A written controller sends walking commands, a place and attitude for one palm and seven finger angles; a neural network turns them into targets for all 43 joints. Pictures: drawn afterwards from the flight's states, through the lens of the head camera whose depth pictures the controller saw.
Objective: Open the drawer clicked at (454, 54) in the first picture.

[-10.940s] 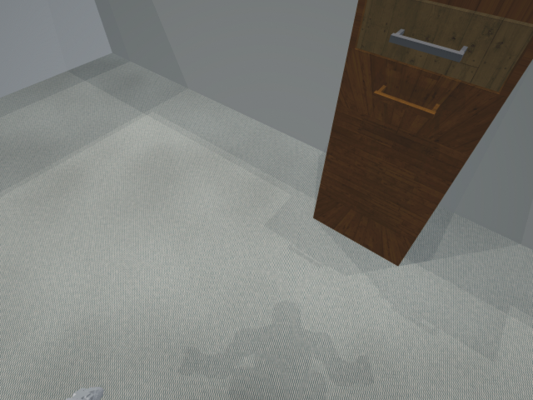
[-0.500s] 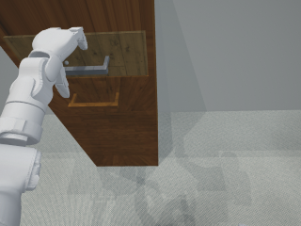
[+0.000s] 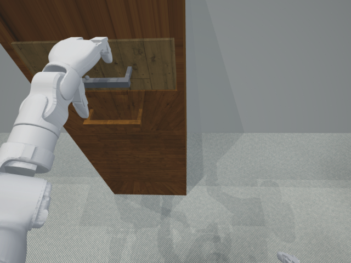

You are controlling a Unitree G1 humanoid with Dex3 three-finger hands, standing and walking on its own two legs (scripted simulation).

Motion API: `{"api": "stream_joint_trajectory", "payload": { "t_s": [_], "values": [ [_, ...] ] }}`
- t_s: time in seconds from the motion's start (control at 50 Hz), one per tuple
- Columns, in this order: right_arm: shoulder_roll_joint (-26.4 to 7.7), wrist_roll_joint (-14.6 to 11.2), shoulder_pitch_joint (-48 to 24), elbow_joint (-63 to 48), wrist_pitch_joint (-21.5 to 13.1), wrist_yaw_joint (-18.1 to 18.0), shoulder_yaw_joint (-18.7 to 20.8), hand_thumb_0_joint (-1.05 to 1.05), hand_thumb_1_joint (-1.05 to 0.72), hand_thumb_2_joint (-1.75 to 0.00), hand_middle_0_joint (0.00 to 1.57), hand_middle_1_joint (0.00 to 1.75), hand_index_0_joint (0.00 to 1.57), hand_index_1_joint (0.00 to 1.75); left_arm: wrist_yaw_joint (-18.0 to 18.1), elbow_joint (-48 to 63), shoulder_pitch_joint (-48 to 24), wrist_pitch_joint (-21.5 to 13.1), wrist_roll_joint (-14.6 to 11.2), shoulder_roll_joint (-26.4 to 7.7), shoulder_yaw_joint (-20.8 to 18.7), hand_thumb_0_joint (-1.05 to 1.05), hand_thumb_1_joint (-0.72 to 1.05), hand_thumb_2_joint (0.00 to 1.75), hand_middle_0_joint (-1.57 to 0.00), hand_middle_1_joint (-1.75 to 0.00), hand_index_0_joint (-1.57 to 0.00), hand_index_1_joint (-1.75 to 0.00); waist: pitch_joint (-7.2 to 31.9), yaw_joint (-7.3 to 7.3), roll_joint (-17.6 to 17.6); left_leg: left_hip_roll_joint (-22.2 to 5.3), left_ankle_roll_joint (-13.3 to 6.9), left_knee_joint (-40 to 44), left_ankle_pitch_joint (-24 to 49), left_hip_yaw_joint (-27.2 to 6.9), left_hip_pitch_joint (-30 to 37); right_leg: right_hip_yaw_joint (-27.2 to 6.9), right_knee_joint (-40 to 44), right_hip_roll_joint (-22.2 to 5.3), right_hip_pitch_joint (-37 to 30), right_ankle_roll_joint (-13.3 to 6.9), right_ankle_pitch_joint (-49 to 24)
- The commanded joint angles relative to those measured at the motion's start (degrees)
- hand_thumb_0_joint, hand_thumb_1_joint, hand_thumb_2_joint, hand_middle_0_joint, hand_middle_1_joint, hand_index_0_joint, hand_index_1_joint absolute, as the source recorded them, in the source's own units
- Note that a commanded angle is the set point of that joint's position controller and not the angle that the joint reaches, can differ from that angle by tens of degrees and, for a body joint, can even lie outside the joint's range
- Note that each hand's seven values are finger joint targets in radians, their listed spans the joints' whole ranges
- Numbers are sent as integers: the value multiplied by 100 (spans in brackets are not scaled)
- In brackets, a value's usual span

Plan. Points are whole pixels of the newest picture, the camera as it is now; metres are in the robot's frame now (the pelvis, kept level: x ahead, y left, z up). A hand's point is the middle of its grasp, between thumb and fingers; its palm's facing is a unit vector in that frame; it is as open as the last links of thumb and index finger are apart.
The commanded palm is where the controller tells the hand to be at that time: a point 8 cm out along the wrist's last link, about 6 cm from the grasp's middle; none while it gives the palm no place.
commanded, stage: move the hooked fingers above the handle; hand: left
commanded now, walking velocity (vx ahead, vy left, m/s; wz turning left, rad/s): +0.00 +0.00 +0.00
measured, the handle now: (96, 77) +0.52 +0.23 +0.14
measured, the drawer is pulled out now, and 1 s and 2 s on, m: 0.00 0.00 0.00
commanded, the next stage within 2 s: none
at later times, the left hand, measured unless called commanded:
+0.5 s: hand (91, 72) +0.47 +0.21 +0.19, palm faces +0.03 -0.02 -1.00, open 13.8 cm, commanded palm +0.44 +0.23 +0.26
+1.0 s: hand (83, 68) +0.47 +0.22 +0.20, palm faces +0.05 +0.00 -1.00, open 13.8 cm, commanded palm +0.44 +0.23 +0.26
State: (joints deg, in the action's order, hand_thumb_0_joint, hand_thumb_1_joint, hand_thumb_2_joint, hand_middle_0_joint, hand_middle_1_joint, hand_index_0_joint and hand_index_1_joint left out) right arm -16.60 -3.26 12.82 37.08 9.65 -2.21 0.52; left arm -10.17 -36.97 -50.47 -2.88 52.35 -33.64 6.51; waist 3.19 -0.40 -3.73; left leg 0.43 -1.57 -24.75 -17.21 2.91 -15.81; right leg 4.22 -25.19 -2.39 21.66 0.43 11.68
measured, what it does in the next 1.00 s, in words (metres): stands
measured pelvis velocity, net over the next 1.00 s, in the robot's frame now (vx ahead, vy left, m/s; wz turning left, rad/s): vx -0.01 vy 0.00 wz -0.01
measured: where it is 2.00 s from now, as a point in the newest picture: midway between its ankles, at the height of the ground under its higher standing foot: outside the picture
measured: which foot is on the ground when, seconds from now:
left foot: down 0.00-1.00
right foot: down 0.00-1.00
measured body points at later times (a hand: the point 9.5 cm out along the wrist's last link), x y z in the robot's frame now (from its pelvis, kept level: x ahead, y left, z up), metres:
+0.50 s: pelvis +0.00 +0.00 +0.00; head +0.05 -0.03 +0.45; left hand +0.46 +0.21 +0.24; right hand +0.10 -0.26 -0.14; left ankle -0.06 +0.10 -0.74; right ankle +0.00 -0.13 -0.74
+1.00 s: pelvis -0.01 +0.00 +0.00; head +0.04 -0.03 +0.45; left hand +0.46 +0.22 +0.25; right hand +0.11 -0.26 -0.13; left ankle -0.06 +0.10 -0.74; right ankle +0.00 -0.13 -0.74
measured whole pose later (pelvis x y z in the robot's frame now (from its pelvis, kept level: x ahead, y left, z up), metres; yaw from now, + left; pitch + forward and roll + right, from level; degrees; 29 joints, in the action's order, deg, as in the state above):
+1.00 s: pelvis -0.01 +0.00 +0.00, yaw -1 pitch +9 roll +0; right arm -16.1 -2.9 12.2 37.1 8.4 -2.4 0.1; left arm -6.2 -44.0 -54.7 -3.0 54.9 -34.4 4.3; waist 3.6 0.7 -3.7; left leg 0.3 -1.4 -25.0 -16.8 3.5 -16.7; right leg 3.6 -25.7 -2.2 23.0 0.2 11.2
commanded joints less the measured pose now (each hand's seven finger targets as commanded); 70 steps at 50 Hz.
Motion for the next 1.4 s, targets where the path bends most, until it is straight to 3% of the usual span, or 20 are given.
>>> {"api": "stream_joint_trajectory", "payload": {
  "t_s": [0.0, 0.04, 0.08, 0.14, 0.22, 0.28, 0.44, 0.5, 0.52, 0.6, 0.7, 0.86, 0.92, 1.04, 1.1, 1.14, 1.2, 1.26, 1.34, 1.38],
  "values": [
    [-678, 59, 7, -536, -196, -52, 201, 0, -90, -90, 20, 30, 20, 30, 489, 756, -3162, -46, 56, -1863, -992, 0, -50, 30, -30, -120, -30, -120, 2160, 65, 254, 34, -14, 21, 2848, -210, 349, -255, -108, 198, -1487, -276, -1882],
    [-714, 79, -38, -561, -209, -61, 202, 0, -90, -90, 20, 30, 20, 30, 607, 748, -3252, -68, 115, -2305, -1316, 0, -50, 30, -30, -120, -30, -120, 2521, -25, 210, 60, -15, -5, 2960, -167, 293, -308, -158, 187, -1803, -272, -2051],
    [-635, 87, -6, -544, -243, -26, 219, 0, -90, -90, 20, 30, 20, 30, 647, 758, -3432, -42, 176, -1843, -901, 0, -50, 30, -30, -120, -30, -120, 2567, 69, 18, 18, -4, -45, 3215, -194, 457, -292, -186, 179, -1628, -265, -2104],
    [-694, 62, 47, -571, -227, 9, 259, 0, -90, -90, 20, 30, 20, 30, 526, 659, -3188, 88, 154, -1627, -728, 0, -50, 30, -30, -120, -30, -120, 2638, 138, 157, -14, 3, -101, 3433, -220, 619, -288, -154, 201, -1554, -253, -2115],
    [-732, -14, 24, -551, -155, -30, 217, 0, -90, -90, 20, 30, 20, 30, 237, 261, -2921, 218, 87, -1183, -313, 0, -50, 30, -30, -120, -30, -120, 1881, 256, 478, 17, -49, 28, 2621, -210, 338, -239, -34, 213, -1240, -240, -1767],
    [-705, 18, 46, -606, -179, -49, 253, 0, -90, -90, 20, 30, 20, 30, 156, 855, -3182, 32, 67, -1181, -301, 0, -50, 30, -30, -120, -30, -120, 2336, 231, 218, 32, -61, -52, 2908, -255, 640, -297, -78, 207, -1313, -255, -1871],
    [-706, 86, -19, -579, -166, 43, 232, 0, -90, -90, 20, 30, 20, 30, 604, 941, -2916, -43, 77, -2201, -1383, 0, -50, 30, -30, -120, -30, -120, 2521, -135, 212, -17, 30, -44, 3617, -229, 346, -267, -220, 211, -1746, -278, -2227],
    [-689, 78, -73, -576, -165, 82, 219, 0, -90, -90, 20, 30, 20, 30, 690, 740, -2862, 195, 173, -1880, -1056, 0, -50, 30, -30, -120, -30, -120, 2460, -66, 190, -34, 19, -6, 3360, -161, 325, -287, -201, 193, -1694, -259, -2145],
    [-715, 68, -61, -571, -161, 79, 231, 0, -90, -90, 20, 30, 20, 30, 678, 674, -2763, 261, 192, -2018, -1178, 0, -50, 30, -30, -120, -30, -120, 2434, -72, 291, -44, 5, 6, 3279, -152, 301, -286, -189, 197, -1729, -255, -2146],
    [-715, -7, -119, -653, -146, 66, 260, 0, -90, -90, 20, 30, 20, 30, 392, 939, -2714, 378, 136, -1285, -467, 0, -50, 30, -30, -120, -30, -120, 2268, 148, 312, -50, -40, -15, 3161, -222, 575, -276, -104, 203, -1391, -231, -1925],
    [-690, -23, -95, -619, -193, -33, 236, 0, -90, -90, 20, 30, 20, 30, 156, 1079, -3033, 233, -3, -991, -158, 0, -50, 30, -30, -120, -30, -120, 1984, 284, 247, 30, -49, 17, 2572, -271, 664, -258, 10, 212, -1084, -251, -1555],
    [-653, 85, 10, -516, -283, -82, 184, 0, -90, -90, 20, 30, 20, 30, 638, 503, -3433, -71, 142, -2115, -1164, 0, -50, 30, -30, -120, -30, -120, 2504, -1, 251, 70, -1, 7, 2829, -206, 269, -299, -161, 182, -1727, -271, -1916],
    [-657, 72, -54, -545, -254, -24, 177, 0, -90, -90, 20, 30, 20, 30, 683, 286, -3170, 67, 237, -1927, -1017, 0, -50, 30, -30, -120, -30, -120, 2380, -39, 194, 19, 22, 44, 3027, -160, 194, -274, -195, 170, -1718, -264, -2035],
    [-746, -11, -55, -674, -178, -54, 226, 0, -90, -90, 20, 30, 20, 30, 257, 244, -2708, 234, 159, -1262, -381, 0, -50, 30, -30, -120, -30, -120, 2092, 188, 608, 9, -85, 52, 2500, -137, 242, -318, -45, 170, -1524, -228, -1816],
    [-730, 0, -16, -692, -192, -85, 249, 0, -90, -90, 20, 30, 20, 30, 153, 900, -2853, 2, 73, -1424, -505, 0, -50, 30, -30, -120, -30, -120, 2276, 170, 355, 33, -102, 15, 2567, -189, 451, -343, -53, 181, -1470, -231, -1822],
    [-707, -7, 8, -684, -227, -89, 282, 0, -90, -90, 20, 30, 20, 30, 155, 1210, -3107, -148, -51, -1235, -383, 0, -50, 30, -30, -120, -30, -120, 2262, 264, 295, 28, -88, -49, 2677, -234, 640, -307, -30, 213, -1272, -245, -1721],
    [-686, 19, 148, -534, -269, -89, 270, 0, -90, -90, 20, 30, 20, 30, 394, 1038, -3436, -241, -47, -1517, -654, 0, -50, 30, -30, -120, -30, -120, 2194, 207, 60, 50, -21, -33, 2711, -277, 574, -260, -60, 243, -1143, -269, -1619],
    [-676, 91, 182, -454, -317, -65, 271, 0, -90, -90, 20, 30, 20, 30, 726, 1030, -3744, -282, 85, -2198, -1212, 0, -50, 30, -30, -120, -30, -120, 2703, 54, -139, 58, 37, -69, 3088, -271, 546, -288, -160, 240, -1500, -290, -1885],
    [-715, 102, 117, -395, -277, 8, 234, 0, -90, -90, 20, 30, 20, 30, 858, 244, -3343, 64, 217, -2185, -1261, 0, -50, 30, -30, -120, -30, -120, 2680, -15, 185, 10, 69, -36, 3374, -183, 264, -282, -209, 211, -1821, -278, -2228],
    [-714, 74, 7, -493, -242, 41, 237, 0, -90, -90, 20, 30, 20, 30, 734, 238, -2918, 252, 237, -1875, -1002, 0, -50, 30, -30, -120, -30, -120, 2608, -37, 269, -32, 15, -18, 3380, -139, 262, -301, -232, 178, -1818, -245, -2304]
  ]
}}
